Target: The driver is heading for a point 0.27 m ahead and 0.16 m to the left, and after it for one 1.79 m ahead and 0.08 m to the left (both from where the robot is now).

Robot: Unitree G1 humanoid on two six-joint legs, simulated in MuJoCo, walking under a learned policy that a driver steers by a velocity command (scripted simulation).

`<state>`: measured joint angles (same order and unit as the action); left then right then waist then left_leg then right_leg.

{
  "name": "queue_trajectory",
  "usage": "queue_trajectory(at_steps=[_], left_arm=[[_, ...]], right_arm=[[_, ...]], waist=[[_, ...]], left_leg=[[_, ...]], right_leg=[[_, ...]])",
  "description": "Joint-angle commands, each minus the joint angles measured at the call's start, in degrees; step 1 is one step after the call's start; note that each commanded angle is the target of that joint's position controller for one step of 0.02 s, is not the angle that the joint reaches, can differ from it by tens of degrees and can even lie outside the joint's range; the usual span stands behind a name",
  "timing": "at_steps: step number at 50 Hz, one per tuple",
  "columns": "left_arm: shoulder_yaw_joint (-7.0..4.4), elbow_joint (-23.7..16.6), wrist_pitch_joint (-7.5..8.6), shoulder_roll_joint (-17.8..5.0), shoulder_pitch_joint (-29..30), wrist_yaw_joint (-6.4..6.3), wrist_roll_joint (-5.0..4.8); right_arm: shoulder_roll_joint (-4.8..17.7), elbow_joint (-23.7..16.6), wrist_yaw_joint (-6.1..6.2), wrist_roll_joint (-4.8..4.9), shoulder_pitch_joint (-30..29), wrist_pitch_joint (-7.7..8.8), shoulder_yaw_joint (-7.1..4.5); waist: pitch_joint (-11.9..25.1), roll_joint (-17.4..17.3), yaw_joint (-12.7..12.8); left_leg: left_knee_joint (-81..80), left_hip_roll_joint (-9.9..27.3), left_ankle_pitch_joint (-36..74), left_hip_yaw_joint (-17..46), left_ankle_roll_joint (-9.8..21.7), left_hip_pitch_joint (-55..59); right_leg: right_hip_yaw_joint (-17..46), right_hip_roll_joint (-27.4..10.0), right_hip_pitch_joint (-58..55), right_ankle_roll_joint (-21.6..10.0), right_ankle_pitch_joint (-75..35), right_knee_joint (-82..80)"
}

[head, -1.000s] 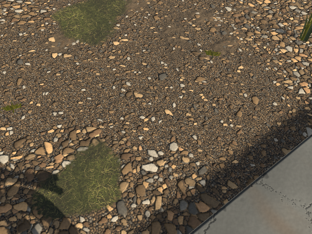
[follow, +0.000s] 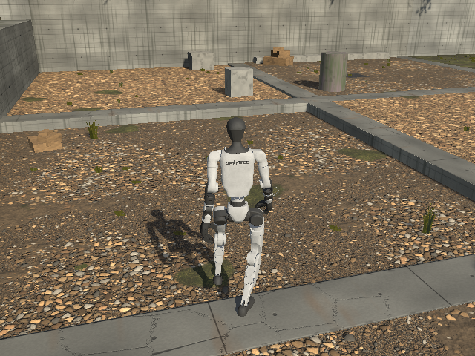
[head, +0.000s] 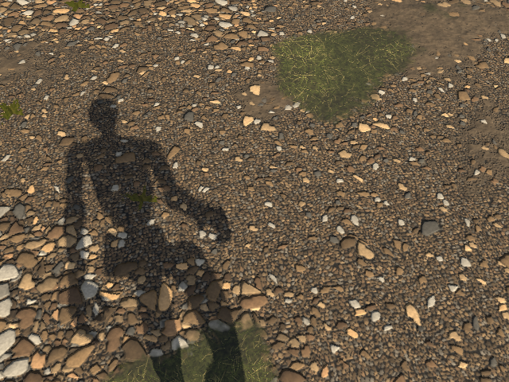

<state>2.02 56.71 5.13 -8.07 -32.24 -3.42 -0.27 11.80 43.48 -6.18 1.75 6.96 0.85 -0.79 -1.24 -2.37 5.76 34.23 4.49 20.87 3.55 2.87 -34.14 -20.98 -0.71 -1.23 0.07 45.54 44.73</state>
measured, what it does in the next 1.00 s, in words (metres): goes down, turning left: left foot 0.17 m lower, then right foot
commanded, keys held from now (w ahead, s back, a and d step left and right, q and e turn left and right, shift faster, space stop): w+q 0.10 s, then q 0.40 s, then no key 0.50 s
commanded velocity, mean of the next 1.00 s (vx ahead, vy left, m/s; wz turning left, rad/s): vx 0.17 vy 0.00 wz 0.42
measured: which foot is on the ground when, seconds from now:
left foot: up 0.00-0.08, down 0.10-0.44, up 0.46-0.76, down 0.78-1.00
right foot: down 0.00-0.10, up 0.12-0.42, down 0.44-1.00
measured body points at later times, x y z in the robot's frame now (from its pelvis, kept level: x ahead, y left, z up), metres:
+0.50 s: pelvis +0.25 -0.03 -0.12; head +0.28 -0.04 +0.33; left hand +0.36 +0.28 -0.18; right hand +0.46 -0.26 -0.23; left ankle +0.19 +0.10 -0.80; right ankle +0.39 -0.12 -0.83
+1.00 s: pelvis +0.30 -0.01 -0.10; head +0.30 +0.00 +0.35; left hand +0.29 +0.27 -0.22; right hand +0.52 -0.16 -0.21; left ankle +0.24 +0.08 -0.83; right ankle +0.39 -0.12 -0.83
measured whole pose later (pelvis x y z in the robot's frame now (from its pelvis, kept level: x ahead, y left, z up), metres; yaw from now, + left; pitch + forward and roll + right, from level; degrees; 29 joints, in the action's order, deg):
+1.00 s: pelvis +0.30 -0.01 -0.10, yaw +25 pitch +0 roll +0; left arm -3.3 45.1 0.6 -13.1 -12.0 0.1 1.3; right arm 10.4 45.1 -0.3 -0.9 10.3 -1.7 -1.8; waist 0.1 0.7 1.8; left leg 30.0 -1.6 -17.4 1.4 1.4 -12.6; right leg -3.3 -3.5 16.4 2.0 11.8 28.4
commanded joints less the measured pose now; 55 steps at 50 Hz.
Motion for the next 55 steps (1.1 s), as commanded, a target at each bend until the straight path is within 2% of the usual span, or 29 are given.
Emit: queue_trajectory(at_steps=[1,3,4,5,6,7,8,10,11,12,13,14,16,19,21,22,23,24,25,27,30,33,36,38,39,40,42,45,55], left_arm=[[-3.66,-2.64,-1.9,-9.91,-3.52,-2.44,-1.8],[-4.37,-3.04,-2.32,-11.52,-1.41,-1.45,-1.83],[-4.35,-4.01,-1.77,-11.63,-0.25,-0.46,-1.46],[-4.88,-4.2,-1.5,-12.41,3.13,0.66,-2.25],[-5.13,-4.63,-0.36,-9.65,4.78,1.37,-1.45],[-3.44,-8.44,1.62,-7.95,-2.22,2.91,-1.64],[-4.15,-13.15,2.71,-12.62,5.74,3.22,-1.98],[-3.34,-16.91,2.58,-11.07,10.23,2.6,-2.57],[-3.91,-15.88,1.4,-11.35,9.4,1.66,-1.8],[-4.93,-15.13,-0.14,-13.65,8.52,0.82,-1.07],[-5.29,-15.55,-1.55,-12.9,9.57,-0.13,-0.64],[-5.27,-16.02,-1.56,-11.49,9.7,-0.72,0.91],[-5.75,-16.93,-0.42,-11.0,14.97,-0.46,1.11],[-5.92,-17.96,-0.9,-10.59,16.1,0.7,-0.58],[-7.22,-19.0,-1.51,-12.55,16.83,1.07,0.59],[-7.91,-19.3,-1.6,-13.83,15.82,1.11,1.64],[-8.71,-20.21,-1.96,-17.33,13.75,0.97,2.92],[-9.03,-20.79,-2.46,-18.5,13.54,1.67,3.32],[-8.94,-22.23,-2.71,-17.59,16.96,1.77,2.51],[-7.79,-23.14,-3.58,-13.1,23.11,1.55,1.76],[-7.69,-23.02,-4.12,-13.42,28.52,1.51,2.02],[-7.48,-21.72,-4.1,-12.56,27.08,1.58,1.37],[-7.53,-19.95,-4.07,-12.56,25.22,1.88,0.39],[-7.01,-18.29,-4.36,-11.16,22.77,2.1,-0.04],[-6.49,-18.15,-4.26,-9.56,21.35,2.51,0.58],[-5.73,-19.35,-3.71,-7.13,19.01,3.24,1.78],[-6.46,-19.04,-3.78,-10.88,24.32,3.31,1.88],[-6.77,-17.16,-4.02,-11.14,23.11,3.29,2.07],[-6.89,-11.71,-3.68,-10.81,21.41,3.12,1.08]], right_arm=[[0.18,-7.03,-2.19,0.68,-15.26,-0.52,-0.29],[0.75,-3.47,-1.86,0.5,-5.79,-0.87,-1.05],[5.18,-0.31,-0.76,0.14,2.9,-1.02,-3.24],[8.81,3.6,0.92,-0.28,12.66,-1.09,-5.29],[14.13,6.75,2.9,-1.29,19.36,-1.2,-6.26],[18.22,4.77,4.1,-3.95,19.1,1.07,-5.89],[16.49,3.09,4.9,-2.84,20.18,0.71,-6.06],[14.85,1.36,5.98,-1.86,12.39,-0.89,-5.27],[12.98,-0.86,6.49,-2.02,6.39,-0.38,-4.46],[12.75,-1.79,5.85,-1.64,1.94,0.66,-4.09],[12.33,-3.09,5.69,-0.96,-4.27,1.28,-3.65],[13.34,-3.4,5.7,-1.22,-6.54,1.59,-4.18],[13.53,-3.66,6.89,-2.29,-4.17,1.8,-4.93],[12.06,-2.35,7.92,-0.78,-0.9,0.25,-5.13],[9.0,-2.79,8.12,-0.09,-0.66,-0.66,-4.67],[6.55,-2.93,8.05,-0.43,0.66,-0.79,-4.21],[2.31,-3.08,7.83,-1.2,6.59,-0.57,-3.37],[5.28,-4.84,7.34,-0.42,11.33,-0.1,-3.62],[9.89,-4.81,7.25,0.15,9.97,-0.63,-4.92],[11.46,-4.13,8.41,-0.44,6.33,-3.36,-5.79],[7.65,-4.22,8.15,-0.85,7.45,-5.06,-4.93],[4.97,-4.77,7.4,-1.41,4.88,-4.42,-3.57],[5.84,-4.56,6.72,-1.59,4.93,-4.06,-3.67],[5.92,-3.34,6.43,-2.24,7.13,-3.9,-3.79],[9.13,-4.0,6.7,-3.19,7.25,-3.77,-4.17],[11.8,-3.96,6.83,-2.99,3.2,-3.86,-4.49],[5.67,-4.76,6.08,-3.8,-0.61,-3.04,-2.93],[6.49,-2.83,5.79,-2.96,1.75,-1.78,-2.94],[5.54,1.2,6.36,-2.12,2.75,-2.16,-3.16]], waist=[[-8.76,2.4,3.87],[-2.42,5.08,-0.73],[2.55,2.78,-4.86],[5.08,0.93,-12.31],[3.54,-10.35,-15.06],[22.63,-14.75,-11.5],[31.4,-8.47,-16.15],[26.75,6.98,-9.49],[21.38,10.37,-6.35],[14.04,12.02,-2.94],[2.6,9.18,0.24],[0.49,6.27,1.43],[4.39,0.3,-1.97],[11.18,-5.24,-2.77],[10.13,-3.63,-1.41],[8.51,-1.61,-1.03],[10.67,12.26,-3.3],[16.59,22.65,-5.27],[16.0,19.25,-5.69],[8.77,11.01,-5.57],[5.9,10.72,-8.31],[8.51,11.17,-6.84],[9.41,12.88,-6.14],[8.07,11.1,-7.21],[7.78,5.08,-5.68],[6.56,-8.12,-0.44],[3.47,-6.42,-3.34],[1.87,-3.09,-4.08],[3.12,2.34,-4.87]], left_leg=[[-6.61,-1.54,-0.32,-6.06,-0.44,-9.11],[-6.87,-2.37,2.74,-6.49,1.83,12.64],[-5.89,-6.37,2.0,-10.65,2.88,22.48],[-12.65,-5.38,7.43,-9.6,7.04,38.42],[-11.15,2.02,28.47,-0.53,12.93,53.85],[11.64,14.79,49.98,14.28,23.27,78.59],[5.56,17.04,41.82,20.11,28.43,78.99],[-8.4,18.44,-5.0,28.97,24.81,61.56],[-10.71,21.57,-5.15,32.06,24.35,47.0],[-13.72,20.4,-7.1,30.27,22.6,30.78],[-17.21,13.92,-4.51,20.7,18.33,10.18],[-16.38,5.65,-2.9,12.02,15.19,0.3],[-13.63,-2.15,-1.46,5.2,12.16,-1.7],[-9.4,0.94,-6.67,9.53,10.82,9.29],[-4.14,-1.54,-22.55,13.06,6.0,8.41],[1.63,-5.23,-32.15,12.23,2.85,4.72],[18.95,-12.53,-54.89,6.11,-2.1,-4.88],[31.82,-12.95,-62.23,5.47,-3.8,-9.19],[39.86,-9.39,-57.79,5.63,-4.41,-11.62],[43.04,-6.35,-49.51,3.29,-5.56,-10.36],[34.26,-6.33,-43.35,-1.38,-6.33,2.23],[17.83,-5.05,-43.44,-2.08,-5.64,9.62],[3.46,-5.11,-40.23,-3.74,-4.01,16.18],[-9.54,-5.93,-32.15,-4.44,-1.63,24.59],[-12.62,0.6,-28.79,4.63,0.87,27.95],[-13.84,6.73,-31.21,11.82,5.91,21.09],[-16.58,3.8,-44.14,10.21,5.09,13.04],[-14.94,0.61,-40.21,6.66,1.38,14.51],[-10.84,-1.43,-24.28,3.19,0.85,21.72]], right_leg=[[9.86,-15.85,1.01,-4.22,-49.29,1.99],[9.12,-16.37,10.96,-4.3,-55.85,13.14],[8.3,-14.72,11.45,-4.05,-66.04,22.26],[7.25,-11.88,20.95,-1.34,-59.7,39.62],[6.46,-1.24,40.67,2.72,-1.73,70.01],[21.17,-2.08,57.12,3.18,5.57,79.67],[26.37,-3.2,60.44,4.64,3.49,75.33],[26.74,-6.32,63.61,3.64,-7.61,65.15],[28.0,-6.45,60.15,4.42,-14.49,63.04],[28.1,-7.61,53.74,4.41,-18.16,52.96],[27.04,-8.16,43.69,6.06,-20.0,37.46],[24.91,-6.93,33.44,6.4,-24.41,21.94],[21.88,-1.66,21.59,6.73,-39.88,4.24],[24.38,-0.05,18.83,6.61,-44.97,-4.69],[23.44,0.5,14.17,4.32,-47.86,-11.41],[24.79,-2.63,10.37,2.41,-52.38,-14.35],[37.21,-17.14,1.48,-3.85,-69.37,-14.92],[53.81,-26.11,-0.31,-12.32,-65.79,-21.13],[55.07,-24.8,1.97,-13.99,-48.92,-23.8],[43.06,-17.81,11.83,-10.62,-35.06,-25.39],[30.51,-12.0,24.25,-8.68,-38.13,-26.96],[28.14,-12.42,21.52,-10.08,-40.95,-26.08],[29.45,-13.88,18.87,-11.05,-39.35,-24.21],[27.49,-11.39,21.85,-7.29,-35.44,-21.62],[24.48,-8.28,25.39,-2.82,-30.9,-15.71],[18.6,-2.94,24.14,1.1,-27.15,-13.76],[20.55,-3.27,16.02,1.87,-33.32,-16.25],[20.48,-3.68,13.63,1.48,-37.61,-17.41],[19.8,-4.13,11.55,1.51,-43.66,-18.39]])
